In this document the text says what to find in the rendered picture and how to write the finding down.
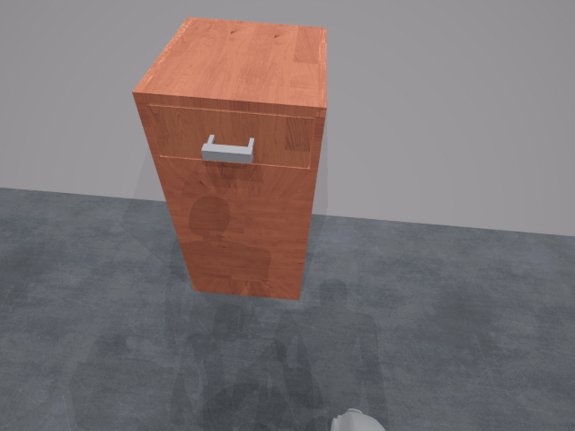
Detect right robot thigh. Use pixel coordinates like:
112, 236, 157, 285
331, 412, 385, 431

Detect cabinet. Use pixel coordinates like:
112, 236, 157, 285
132, 17, 327, 300

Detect drawer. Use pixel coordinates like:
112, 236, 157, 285
147, 103, 314, 167

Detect handle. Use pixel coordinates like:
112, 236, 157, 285
201, 135, 254, 163

